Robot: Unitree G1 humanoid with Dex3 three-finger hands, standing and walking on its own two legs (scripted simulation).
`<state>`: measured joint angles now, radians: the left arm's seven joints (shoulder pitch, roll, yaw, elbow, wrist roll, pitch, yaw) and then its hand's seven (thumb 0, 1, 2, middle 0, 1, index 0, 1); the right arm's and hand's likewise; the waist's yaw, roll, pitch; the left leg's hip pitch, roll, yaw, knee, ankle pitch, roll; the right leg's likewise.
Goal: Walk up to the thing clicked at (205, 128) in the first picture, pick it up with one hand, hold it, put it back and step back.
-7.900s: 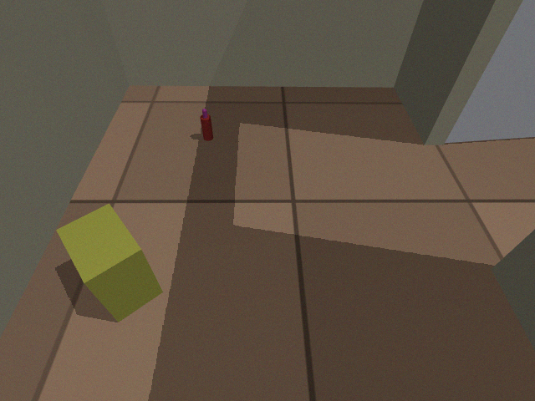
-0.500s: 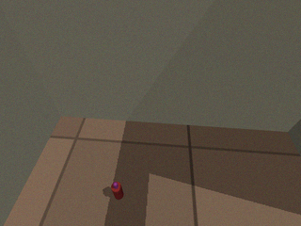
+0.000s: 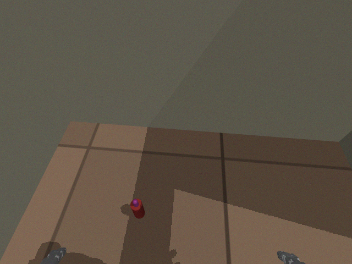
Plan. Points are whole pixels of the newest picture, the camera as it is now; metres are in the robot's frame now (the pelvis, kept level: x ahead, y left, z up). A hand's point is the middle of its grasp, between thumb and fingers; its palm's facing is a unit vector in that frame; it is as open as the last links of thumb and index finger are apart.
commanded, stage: go down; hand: left
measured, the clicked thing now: (137, 207) +0.44 +0.19 -0.67
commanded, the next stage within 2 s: none
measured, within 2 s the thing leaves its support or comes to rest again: neither
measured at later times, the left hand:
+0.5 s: hand (72, 260) +0.16 +0.27 -0.18, palm faces +0.04 -0.95 -0.32, open 16.6 cm
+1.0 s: hand out of the picture +0.14 +0.28 -0.19, palm faces +0.06 -0.94 -0.32, open 16.9 cm
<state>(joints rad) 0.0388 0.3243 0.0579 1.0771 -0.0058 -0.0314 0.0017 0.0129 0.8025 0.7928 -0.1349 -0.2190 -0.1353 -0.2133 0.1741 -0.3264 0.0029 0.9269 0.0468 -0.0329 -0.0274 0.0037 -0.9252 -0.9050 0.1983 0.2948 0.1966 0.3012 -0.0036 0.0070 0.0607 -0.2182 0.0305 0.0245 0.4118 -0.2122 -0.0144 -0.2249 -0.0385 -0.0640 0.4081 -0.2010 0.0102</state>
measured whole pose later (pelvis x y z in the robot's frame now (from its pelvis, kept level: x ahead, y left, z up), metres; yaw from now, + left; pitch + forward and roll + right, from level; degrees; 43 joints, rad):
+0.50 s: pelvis +0.00 +0.01 -0.05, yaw -1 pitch +11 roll -2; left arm 0.17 0.32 0.19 0.63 0.05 0.19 -0.05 0.00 -0.36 0.11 -0.09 -0.08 -0.08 -0.09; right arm 0.25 -0.25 -0.03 0.64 0.02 -0.12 -0.04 0.01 -0.83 -0.88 0.20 0.30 0.20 0.30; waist -0.03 0.00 -0.07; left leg -0.63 0.05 0.02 0.88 -0.43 0.00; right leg -0.62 -0.04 -0.05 0.83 -0.39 0.03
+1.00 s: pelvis -0.01 +0.02 -0.08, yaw +0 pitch +15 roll -3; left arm 0.34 0.34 0.20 0.28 0.01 0.35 -0.05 0.00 -0.44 0.08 -0.09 -0.07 -0.08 -0.07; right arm 0.25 -0.22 0.01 0.55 0.01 -0.18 -0.12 0.01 -0.84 -0.88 0.20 0.30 0.20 0.30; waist -0.04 0.02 -0.13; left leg -0.85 0.05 -0.02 1.12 -0.52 0.00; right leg -0.82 -0.04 -0.08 1.04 -0.47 0.02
